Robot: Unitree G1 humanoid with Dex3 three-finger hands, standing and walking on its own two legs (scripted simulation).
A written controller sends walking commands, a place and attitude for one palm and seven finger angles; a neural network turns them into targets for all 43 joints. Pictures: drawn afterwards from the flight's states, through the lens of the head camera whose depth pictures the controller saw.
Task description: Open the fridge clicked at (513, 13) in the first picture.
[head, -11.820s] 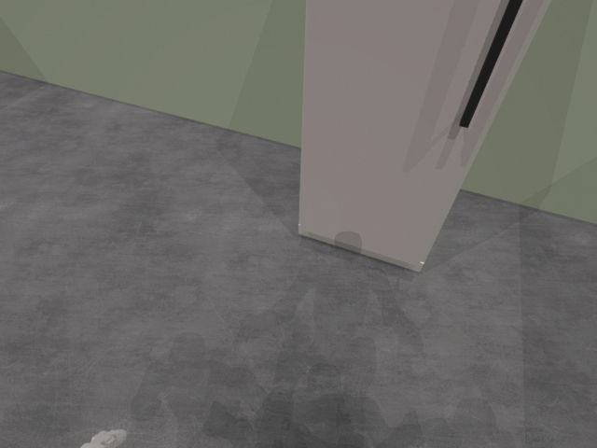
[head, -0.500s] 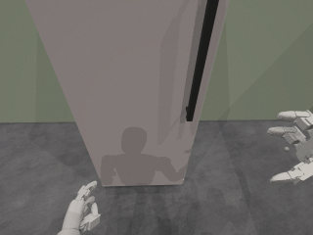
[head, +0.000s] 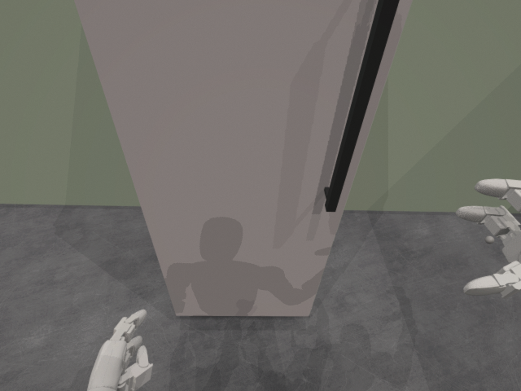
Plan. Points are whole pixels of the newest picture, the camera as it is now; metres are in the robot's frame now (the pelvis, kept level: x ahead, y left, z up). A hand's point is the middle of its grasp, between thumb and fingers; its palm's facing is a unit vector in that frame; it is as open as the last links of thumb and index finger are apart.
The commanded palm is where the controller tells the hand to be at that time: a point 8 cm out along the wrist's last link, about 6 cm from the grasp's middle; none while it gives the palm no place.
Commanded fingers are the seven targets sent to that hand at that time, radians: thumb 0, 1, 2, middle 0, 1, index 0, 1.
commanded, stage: raise the hand to about handle height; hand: right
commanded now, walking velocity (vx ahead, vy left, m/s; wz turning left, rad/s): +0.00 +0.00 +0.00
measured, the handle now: (355, 102) +0.52 -0.15 +0.22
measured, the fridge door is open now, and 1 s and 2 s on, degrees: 0 0 0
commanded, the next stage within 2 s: move the hooked fingers beside the handle in 0.12 s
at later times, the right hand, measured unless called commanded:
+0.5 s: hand (457, 222) +0.31 -0.26 +0.16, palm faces +0.02 +1.00 -0.02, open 14.0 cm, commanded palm +0.29 -0.31 +0.17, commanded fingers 0.00 0.50 -0.30 0.30 1.20 0.30 1.20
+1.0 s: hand (424, 187) +0.38 -0.24 +0.16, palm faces +0.01 +1.00 +0.00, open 14.0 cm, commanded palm +0.35 -0.29 +0.16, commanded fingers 0.00 0.50 -0.30 0.30 1.20 0.30 1.20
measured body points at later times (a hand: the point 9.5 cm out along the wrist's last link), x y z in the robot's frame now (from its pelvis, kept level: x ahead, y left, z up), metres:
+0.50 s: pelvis +0.01 -0.01 +0.00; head +0.00 +0.00 +0.45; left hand +0.19 +0.22 -0.07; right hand +0.30 -0.31 +0.16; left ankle -0.02 +0.10 -0.74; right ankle +0.06 -0.12 -0.74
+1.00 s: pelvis +0.01 -0.01 +0.00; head +0.01 -0.01 +0.45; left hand +0.16 +0.24 -0.09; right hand +0.37 -0.29 +0.16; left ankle -0.02 +0.10 -0.74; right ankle +0.06 -0.12 -0.74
